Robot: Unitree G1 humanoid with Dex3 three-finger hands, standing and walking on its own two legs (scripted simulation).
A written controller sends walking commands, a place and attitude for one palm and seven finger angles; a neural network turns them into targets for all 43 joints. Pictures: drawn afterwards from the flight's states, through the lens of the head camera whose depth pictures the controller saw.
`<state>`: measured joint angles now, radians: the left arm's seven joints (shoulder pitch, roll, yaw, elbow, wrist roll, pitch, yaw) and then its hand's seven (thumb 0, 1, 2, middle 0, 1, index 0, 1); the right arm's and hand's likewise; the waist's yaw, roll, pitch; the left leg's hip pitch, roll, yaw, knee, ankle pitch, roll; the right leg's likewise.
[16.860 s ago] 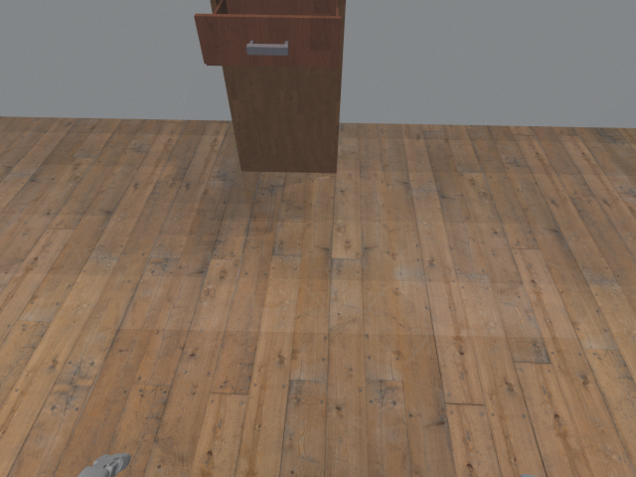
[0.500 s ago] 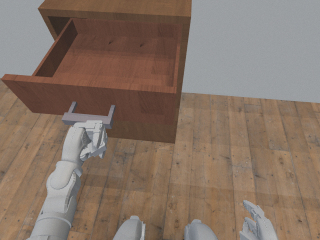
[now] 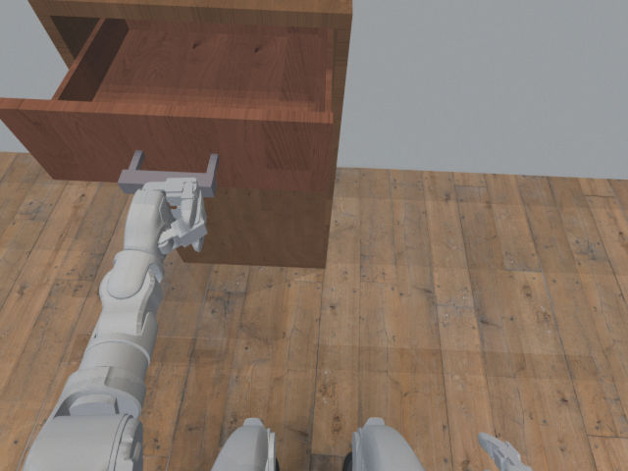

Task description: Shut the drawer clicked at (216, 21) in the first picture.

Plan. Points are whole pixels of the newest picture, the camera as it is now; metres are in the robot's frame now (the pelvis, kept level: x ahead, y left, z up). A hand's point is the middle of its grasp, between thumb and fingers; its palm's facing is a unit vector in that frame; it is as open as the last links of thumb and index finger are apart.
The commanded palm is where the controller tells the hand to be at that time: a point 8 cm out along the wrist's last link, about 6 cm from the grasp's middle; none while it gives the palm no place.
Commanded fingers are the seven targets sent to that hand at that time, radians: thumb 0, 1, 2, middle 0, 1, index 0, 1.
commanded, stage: push the drawer shut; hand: left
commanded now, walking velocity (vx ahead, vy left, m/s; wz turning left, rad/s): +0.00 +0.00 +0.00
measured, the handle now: (172, 171) +0.49 +0.19 +0.05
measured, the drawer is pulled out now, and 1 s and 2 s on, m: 0.20 0.09 0.00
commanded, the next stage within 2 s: pull the fist back off the drawer in 1.96 s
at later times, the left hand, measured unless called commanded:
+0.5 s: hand (212, 190) +0.47 +0.14 +0.05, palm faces -0.07 -1.00 -0.06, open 2.9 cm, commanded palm +0.46 +0.19 +0.06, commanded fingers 0.00 0.90 0.90 -1.40 -1.60 -1.40 -1.60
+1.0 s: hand (214, 156) +0.52 +0.14 +0.05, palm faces -0.07 -1.00 -0.05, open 3.1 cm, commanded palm +0.53 +0.18 +0.06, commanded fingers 0.00 0.90 0.90 -1.40 -1.60 -1.40 -1.60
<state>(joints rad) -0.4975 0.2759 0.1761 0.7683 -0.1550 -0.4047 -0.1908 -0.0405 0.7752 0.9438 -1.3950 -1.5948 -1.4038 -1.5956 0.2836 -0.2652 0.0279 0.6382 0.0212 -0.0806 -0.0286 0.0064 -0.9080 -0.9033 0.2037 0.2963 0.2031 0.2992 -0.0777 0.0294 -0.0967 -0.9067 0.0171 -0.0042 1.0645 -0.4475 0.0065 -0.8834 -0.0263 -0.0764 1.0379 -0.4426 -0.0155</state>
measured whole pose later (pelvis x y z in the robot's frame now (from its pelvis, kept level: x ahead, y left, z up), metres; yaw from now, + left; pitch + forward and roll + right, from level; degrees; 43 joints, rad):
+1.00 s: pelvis +0.00 +0.00 -0.02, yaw -2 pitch +23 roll -3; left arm -0.95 0.46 0.34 1.19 -0.06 -0.42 -0.21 0.01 0.76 0.93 -1.40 -1.59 -1.40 -1.60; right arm 0.37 -0.28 0.04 0.66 -0.02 -0.01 0.00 0.00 -0.91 -0.90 0.20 0.30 0.20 0.30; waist -0.18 0.04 -0.10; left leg -1.09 0.05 -0.01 1.15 -0.47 0.01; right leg -1.06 0.00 -0.08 1.09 -0.44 -0.02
